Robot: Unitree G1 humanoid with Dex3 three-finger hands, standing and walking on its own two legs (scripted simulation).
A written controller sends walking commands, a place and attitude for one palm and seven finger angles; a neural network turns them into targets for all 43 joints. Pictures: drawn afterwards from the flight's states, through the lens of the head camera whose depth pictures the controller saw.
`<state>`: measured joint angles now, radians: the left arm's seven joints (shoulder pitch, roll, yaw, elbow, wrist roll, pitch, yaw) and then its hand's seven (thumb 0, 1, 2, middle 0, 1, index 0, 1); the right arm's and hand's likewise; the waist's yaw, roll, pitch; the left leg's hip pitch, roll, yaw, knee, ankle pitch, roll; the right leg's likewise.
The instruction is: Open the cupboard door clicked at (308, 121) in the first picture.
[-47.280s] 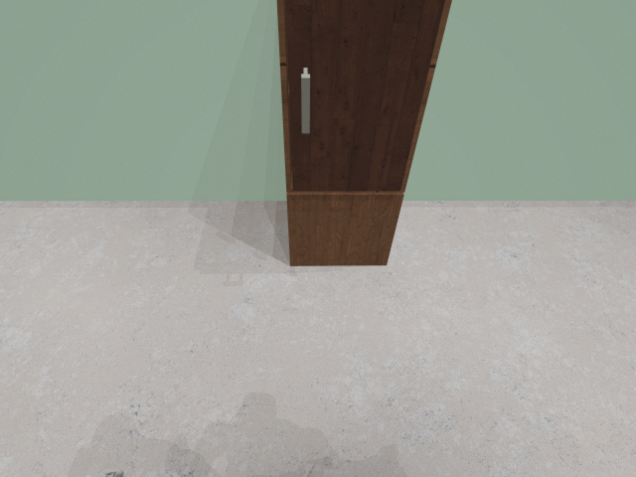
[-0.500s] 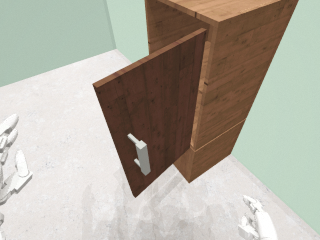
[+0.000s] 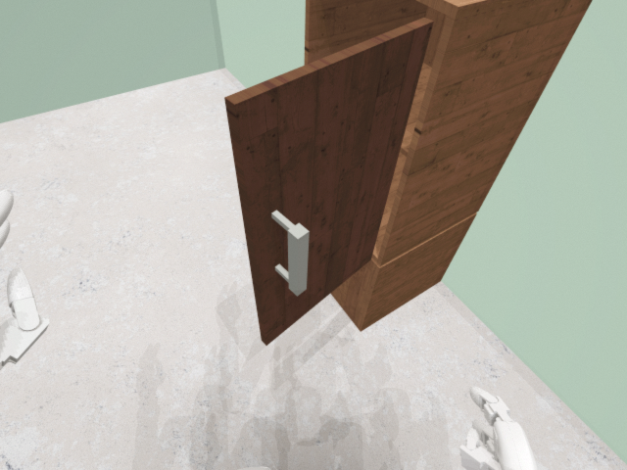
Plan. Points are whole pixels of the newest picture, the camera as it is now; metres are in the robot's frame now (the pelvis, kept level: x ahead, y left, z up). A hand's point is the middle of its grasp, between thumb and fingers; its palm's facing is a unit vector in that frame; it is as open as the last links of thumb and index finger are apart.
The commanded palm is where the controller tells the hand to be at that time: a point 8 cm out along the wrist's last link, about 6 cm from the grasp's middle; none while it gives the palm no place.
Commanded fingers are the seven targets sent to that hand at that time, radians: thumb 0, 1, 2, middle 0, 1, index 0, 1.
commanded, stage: step back with the hand held close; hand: left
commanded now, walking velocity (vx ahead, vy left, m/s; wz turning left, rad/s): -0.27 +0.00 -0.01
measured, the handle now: (288, 254) +0.42 +0.07 +0.00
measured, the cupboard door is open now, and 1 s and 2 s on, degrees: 100 100 100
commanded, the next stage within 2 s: stop stepping back and stand still in 0.66 s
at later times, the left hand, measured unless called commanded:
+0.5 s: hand (5, 349) +0.18 +0.27 +0.17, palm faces +0.43 -0.78 -0.44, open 7.4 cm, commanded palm +0.12 +0.30 +0.19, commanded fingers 0.00 0.90 0.90 -0.20 -0.30 -0.20 -0.30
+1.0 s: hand out of the picture +0.07 +0.20 +0.16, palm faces +0.27 -0.82 -0.49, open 7.4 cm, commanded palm +0.00 +0.25 +0.19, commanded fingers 0.00 0.90 0.90 -0.20 -0.30 -0.20 -0.30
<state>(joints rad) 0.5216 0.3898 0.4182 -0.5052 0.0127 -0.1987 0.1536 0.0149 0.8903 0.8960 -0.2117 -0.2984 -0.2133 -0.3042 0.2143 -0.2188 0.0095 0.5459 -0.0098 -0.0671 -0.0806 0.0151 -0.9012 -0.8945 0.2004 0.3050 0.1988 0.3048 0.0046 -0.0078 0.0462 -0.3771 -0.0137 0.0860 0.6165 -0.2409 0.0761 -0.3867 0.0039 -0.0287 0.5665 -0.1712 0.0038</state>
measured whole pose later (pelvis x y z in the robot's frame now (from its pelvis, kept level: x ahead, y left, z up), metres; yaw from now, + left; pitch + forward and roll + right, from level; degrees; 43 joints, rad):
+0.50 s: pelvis -0.03 +0.00 +0.01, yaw -2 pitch +5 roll -3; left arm 0.55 0.40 0.45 -0.55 -0.04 -0.23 0.17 0.02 0.89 0.90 -0.21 -0.30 -0.21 -0.30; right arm 0.18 -0.17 0.01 0.65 -0.04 -0.15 -0.05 0.02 -0.90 -0.89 0.20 0.30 0.20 0.30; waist 0.03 -0.02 -0.02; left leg -0.46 0.02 0.09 0.44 -0.08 0.07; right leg -0.21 0.07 0.01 0.72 -0.47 0.00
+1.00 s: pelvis -0.16 -0.04 +0.01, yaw -5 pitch +1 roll +0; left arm 0.57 0.46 0.42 -0.51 -0.05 -0.15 0.14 0.02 0.89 0.90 -0.21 -0.30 -0.21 -0.30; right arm 0.20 -0.24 0.00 0.58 -0.01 -0.10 -0.08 0.01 -0.90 -0.89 0.20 0.30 0.20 0.30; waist -0.04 -0.05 0.01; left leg -0.37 -0.04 0.04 0.42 -0.08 0.06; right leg -0.22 0.04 -0.02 0.54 -0.40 -0.01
